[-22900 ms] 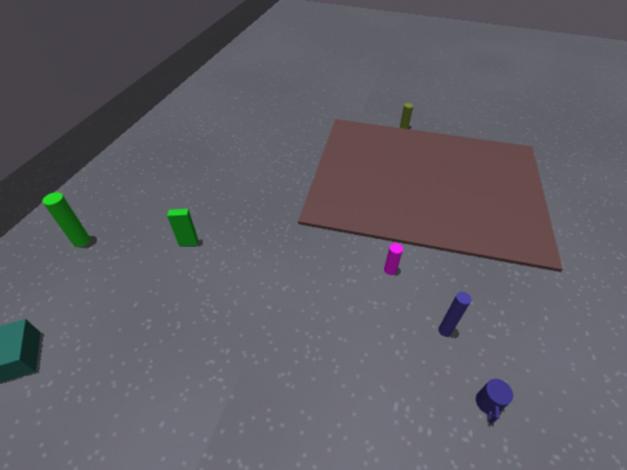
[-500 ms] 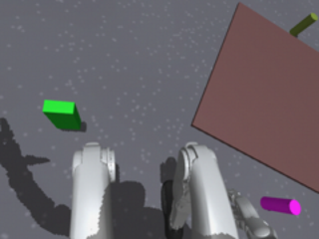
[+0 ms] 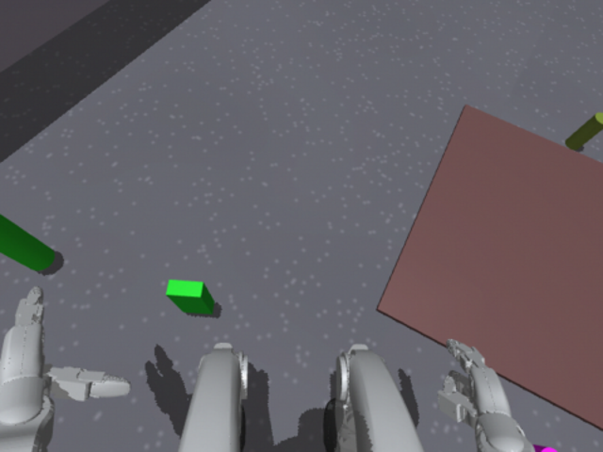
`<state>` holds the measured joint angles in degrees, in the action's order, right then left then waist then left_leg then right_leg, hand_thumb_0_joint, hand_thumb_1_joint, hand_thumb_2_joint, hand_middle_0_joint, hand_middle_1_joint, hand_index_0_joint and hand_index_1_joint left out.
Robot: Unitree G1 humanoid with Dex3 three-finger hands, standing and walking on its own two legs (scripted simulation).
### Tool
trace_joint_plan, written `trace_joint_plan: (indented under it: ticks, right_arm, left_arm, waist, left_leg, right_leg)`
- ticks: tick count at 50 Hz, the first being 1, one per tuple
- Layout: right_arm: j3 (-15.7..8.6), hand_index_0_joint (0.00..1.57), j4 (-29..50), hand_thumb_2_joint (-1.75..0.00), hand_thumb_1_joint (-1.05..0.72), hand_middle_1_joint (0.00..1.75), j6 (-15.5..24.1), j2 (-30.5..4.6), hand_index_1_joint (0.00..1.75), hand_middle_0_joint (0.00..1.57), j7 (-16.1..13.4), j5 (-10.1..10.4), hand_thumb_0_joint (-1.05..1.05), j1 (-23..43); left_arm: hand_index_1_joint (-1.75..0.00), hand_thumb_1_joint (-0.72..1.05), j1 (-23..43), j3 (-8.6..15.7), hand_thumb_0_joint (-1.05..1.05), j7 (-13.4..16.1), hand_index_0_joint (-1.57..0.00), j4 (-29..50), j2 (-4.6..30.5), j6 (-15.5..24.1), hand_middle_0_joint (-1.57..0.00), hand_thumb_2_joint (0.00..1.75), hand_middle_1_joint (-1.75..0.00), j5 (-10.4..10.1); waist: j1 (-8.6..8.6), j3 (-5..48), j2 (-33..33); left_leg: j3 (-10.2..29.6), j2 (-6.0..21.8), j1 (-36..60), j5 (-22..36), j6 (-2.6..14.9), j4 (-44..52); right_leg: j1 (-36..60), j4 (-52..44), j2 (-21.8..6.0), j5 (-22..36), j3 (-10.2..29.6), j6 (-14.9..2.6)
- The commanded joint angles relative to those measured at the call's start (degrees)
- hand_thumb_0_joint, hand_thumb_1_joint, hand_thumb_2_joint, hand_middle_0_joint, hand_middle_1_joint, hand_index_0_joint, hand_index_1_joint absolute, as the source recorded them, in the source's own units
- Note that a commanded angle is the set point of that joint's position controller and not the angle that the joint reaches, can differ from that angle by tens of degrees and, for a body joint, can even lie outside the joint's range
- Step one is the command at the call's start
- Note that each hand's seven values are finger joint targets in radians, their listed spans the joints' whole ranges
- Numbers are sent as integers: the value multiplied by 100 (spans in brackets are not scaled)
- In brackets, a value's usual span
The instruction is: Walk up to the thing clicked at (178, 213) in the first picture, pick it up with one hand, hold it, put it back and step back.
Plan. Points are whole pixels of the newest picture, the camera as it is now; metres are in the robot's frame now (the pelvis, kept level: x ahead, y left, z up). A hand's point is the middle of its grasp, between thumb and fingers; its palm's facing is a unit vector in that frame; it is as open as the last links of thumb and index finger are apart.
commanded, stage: home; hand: left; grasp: from the side
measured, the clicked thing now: (192, 298) +0.42 +0.24 -0.48
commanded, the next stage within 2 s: none
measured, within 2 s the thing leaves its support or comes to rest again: neither
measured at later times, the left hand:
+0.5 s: hand (85, 362) +0.23 +0.20 +0.09, palm faces +0.13 -0.94 -0.32, open 17.4 cm
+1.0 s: hand (91, 380) +0.21 +0.19 +0.10, palm faces +0.13 -0.95 -0.29, open 17.3 cm
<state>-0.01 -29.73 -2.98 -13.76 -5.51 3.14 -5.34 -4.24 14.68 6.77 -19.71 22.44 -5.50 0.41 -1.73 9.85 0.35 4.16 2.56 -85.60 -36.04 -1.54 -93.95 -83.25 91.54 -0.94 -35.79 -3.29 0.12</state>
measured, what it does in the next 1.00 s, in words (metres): rises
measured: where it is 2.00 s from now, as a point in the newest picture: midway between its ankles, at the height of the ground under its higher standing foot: outside the picture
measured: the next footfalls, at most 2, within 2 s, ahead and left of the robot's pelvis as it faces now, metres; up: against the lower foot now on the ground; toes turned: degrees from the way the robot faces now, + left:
none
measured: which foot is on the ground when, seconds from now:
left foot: down 0.00-1.00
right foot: down 0.00-1.00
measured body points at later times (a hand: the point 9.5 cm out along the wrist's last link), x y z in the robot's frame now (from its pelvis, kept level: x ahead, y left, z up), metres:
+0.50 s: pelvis +0.06 +0.01 +0.14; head +0.08 +0.01 +0.59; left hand +0.22 +0.25 +0.11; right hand +0.21 -0.23 +0.06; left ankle +0.06 +0.13 -0.54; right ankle +0.06 -0.13 -0.54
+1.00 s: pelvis +0.05 +0.00 +0.15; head +0.07 +0.00 +0.60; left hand +0.20 +0.24 +0.12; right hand +0.22 -0.24 +0.08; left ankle +0.06 +0.13 -0.54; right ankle +0.06 -0.13 -0.54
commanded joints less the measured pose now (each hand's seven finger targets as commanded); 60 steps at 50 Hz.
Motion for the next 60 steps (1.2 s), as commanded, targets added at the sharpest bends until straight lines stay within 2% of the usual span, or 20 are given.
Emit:
trace_joint_plan:
  ticks: [1, 2, 7, 11, 12, 14, 20, 24, 28, 30, 36, 38, 44, 46, 47, 56, 57, 58, 59, 60]
  right_arm:
    - [-276, 20, 576, -90, -89, 30, 389, -762, 30, 20, -203, -50, 0, -586]
    - [-273, 20, 565, -90, -89, 30, 438, -747, 30, 20, -227, -53, 0, -613]
    - [-241, 20, 726, -90, -89, 30, 575, -695, 30, 20, -363, -36, 0, -688]
    - [-185, 20, 828, -90, -89, 30, 653, -625, 30, 20, -485, -46, 0, -756]
    - [-162, 20, 823, -90, -90, 30, 676, -581, 30, 20, -515, -62, 0, -783]
    - [-154, 20, 890, -90, -90, 30, 712, -552, 30, 20, -564, -73, 0, -812]
    - [-115, 20, 1095, -90, -90, 30, 892, -485, 30, 20, -621, -125, 0, -777]
    - [-129, 20, 1159, -90, -90, 30, 962, -468, 30, 20, -608, -168, 0, -770]
    - [-137, 20, 1183, -90, -90, 30, 1046, -484, 30, 20, -586, -196, 0, -752]
    - [-146, 20, 1153, -90, -90, 30, 1092, -477, 30, 20, -573, -223, 0, -792]
    - [-157, 20, 1127, -90, -90, 30, 1196, -481, 30, 20, -564, -265, 0, -779]
    - [-128, 20, 1083, -90, -90, 30, 1237, -449, 30, 20, -566, -272, 0, -723]
    - [-152, 20, 1020, -90, -90, 30, 1260, -491, 30, 20, -573, -275, 0, -705]
    - [-112, 20, 1002, -90, -90, 30, 1251, -463, 30, 20, -546, -265, 0, -642]
    - [-154, 20, 1049, -90, -90, 30, 1253, -507, 30, 20, -547, -263, 0, -629]
    - [-141, 20, 992, -90, -90, 30, 1283, -458, 30, 20, -532, -261, 0, -670]
    - [-175, 20, 1025, -90, -90, 30, 1294, -511, 30, 20, -536, -254, 0, -664]
    - [-129, 20, 986, -90, -90, 30, 1287, -458, 30, 20, -522, -243, 0, -638]
    - [-145, 20, 993, -90, -90, 30, 1282, -464, 30, 20, -540, -262, 0, -683]
    - [-148, 20, 1003, -90, -90, 30, 1291, -487, 30, 20, -536, -253, 0, -635]
  left_arm:
    - [-7, -45, -54, 15, 0, 235, -6, 996, 727, -43, -6, 12, -7, -32]
    - [-7, -45, -54, -82, 0, 258, -6, 998, 633, -108, -6, 11, -7, -19]
    - [-6, -49, -707, -282, 0, 414, -5, 1487, 483, -421, -6, 9, -6, -46]
    - [-6, -51, -970, -553, 0, 501, -5, 2058, 236, -657, -5, 8, -6, -92]
    - [-6, -52, -1144, -699, 0, 516, -5, 2091, 67, -712, -5, 7, -6, -91]
    - [-5, -56, -1429, -782, 0, 532, -5, 2302, -4, -798, -5, 5, -5, -92]
    - [-5, -55, -2121, -1262, 0, 494, -5, 3004, -423, -944, -5, 5, -5, -114]
    - [-5, -55, -2349, -1275, 0, 424, -5, 3142, -486, -927, -5, 6, -5, -87]
    - [-6, -53, -2327, -1222, 0, 342, -5, 3126, -476, -863, -5, 7, -6, -83]
    - [-6, -53, -2252, -1162, 0, 303, -5, 3028, -476, -828, -5, 7, -6, -58]
    - [-5, -54, -1928, -1249, 0, 252, -5, 3423, -474, -711, -5, 6, -5, -28]
    - [-6, -52, -2029, -1313, 0, 254, -5, 3237, -567, -736, -5, 7, -6, -18]
    - [-6, -53, -2135, -1158, 0, 245, -5, 3050, -473, -730, -5, 7, -6, -25]
    - [-6, -50, -2222, -1259, 0, 214, -5, 2871, -572, -731, -5, 8, -6, -33]
    - [-6, -53, -2113, -1162, 0, 224, -5, 3041, -489, -700, -5, 6, -6, -35]
    - [-6, -54, -2112, -1205, 0, 180, -5, 2941, -534, -658, -5, 6, -6, -41]
    - [-6, -54, -1937, -1138, 0, 190, -5, 3086, -450, -643, -5, 6, -6, -52]
    - [-6, -52, -2105, -1192, 0, 182, -5, 2858, -531, -662, -5, 7, -6, -49]
    - [-6, -54, -2053, -1161, 0, 180, -5, 3000, -494, -649, -5, 6, -6, -38]
    - [-5, -55, -2050, -1207, 0, 177, -5, 2961, -530, -635, -5, 6, -5, -47]
  waist:
    - [-102, 2142, 314]
    - [-153, 2035, 276]
    - [42, 1767, 352]
    - [-6, 1421, 545]
    - [-61, 1298, 513]
    - [6, 1071, 570]
    - [-25, 515, 270]
    - [17, 165, 97]
    - [-23, -48, -99]
    - [-38, 25, -19]
    - [-34, 409, 285]
    - [-52, 286, 319]
    - [7, 263, 50]
    - [20, 34, 45]
    - [44, 133, 91]
    - [-11, 151, 38]
    - [3, 200, 80]
    - [34, 5, 47]
    - [-1, 243, 36]
    - [18, 122, 20]
  left_leg:
    - [-303, -134, 2472, 1336, 298, 1782]
    - [-317, -142, 2616, 1357, 297, 1940]
    - [-317, -163, 3620, 1641, 229, 2851]
    - [-350, -169, 4298, 1894, 185, 3446]
    - [-350, -169, 4406, 1898, 180, 3583]
    - [-341, -165, 4642, 1929, 172, 3882]
    - [-244, -122, 5008, 1972, 161, 4411]
    - [-162, -80, 5095, 2010, 142, 4655]
    - [-312, -141, 5104, 2074, 174, 4636]
    - [-314, -149, 5162, 2095, 164, 4647]
    - [-367, -189, 5484, 2211, 138, 4661]
    - [-339, -178, 5494, 2137, 125, 4720]
    - [-374, -202, 5419, 2258, 162, 4658]
    - [-375, -200, 5337, 2053, 160, 4743]
    - [-374, -195, 5347, 1963, 154, 4781]
    - [-414, -207, 5413, 2085, 180, 4722]
    - [-431, -214, 5394, 2021, 182, 4731]
    - [-434, -212, 5355, 1906, 179, 4776]
    - [-419, -205, 5449, 2006, 187, 4732]
    - [-417, -206, 5390, 1923, 177, 4786]
  right_leg:
    - [2476, -2114, 100, 1446, 284, -80]
    - [2626, -2295, 88, 1482, 277, -79]
    - [3478, -3026, 99, 1684, 162, -89]
    - [4018, -3514, 134, 1937, 76, -72]
    - [4108, -3625, 144, 1950, 50, -69]
    - [4309, -3851, 162, 1948, 5, -80]
    - [4729, -4248, 237, 1945, -159, -65]
    - [4839, -4402, 269, 1923, -230, -63]
    - [4965, -4589, 242, 1996, -158, -14]
    - [5026, -4582, 233, 2010, -126, -25]
    - [5232, -4607, 204, 2149, -44, -35]
    - [5201, -4614, 218, 2078, -71, -37]
    - [5333, -4736, 192, 2246, -48, 4]
    - [5215, -4773, 201, 2026, -63, -8]
    - [5229, -4778, 206, 1928, -57, -22]
    - [5291, -4826, 179, 2110, -13, 10]
    - [5280, -4831, 173, 2060, 8, 3]
    - [5205, -4862, 176, 1908, -10, -4]
    - [5290, -4844, 177, 2016, 6, -1]
    - [5256, -4849, 181, 1922, -9, -9]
